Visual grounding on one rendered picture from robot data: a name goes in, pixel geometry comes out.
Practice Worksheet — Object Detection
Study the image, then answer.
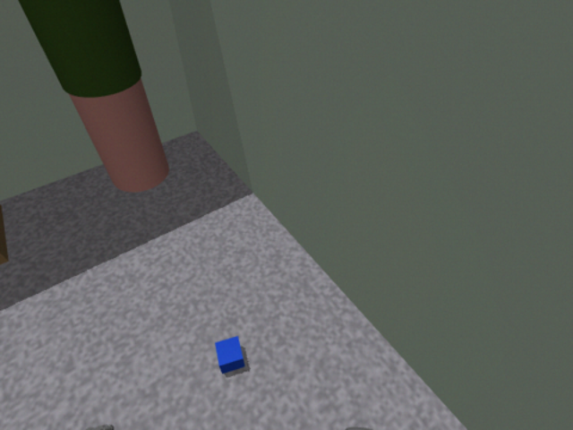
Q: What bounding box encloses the potted plant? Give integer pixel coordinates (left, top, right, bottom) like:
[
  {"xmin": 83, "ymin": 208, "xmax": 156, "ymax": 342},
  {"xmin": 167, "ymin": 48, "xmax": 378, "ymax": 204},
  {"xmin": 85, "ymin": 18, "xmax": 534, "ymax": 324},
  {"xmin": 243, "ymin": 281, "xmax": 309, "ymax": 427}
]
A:
[{"xmin": 18, "ymin": 0, "xmax": 169, "ymax": 193}]

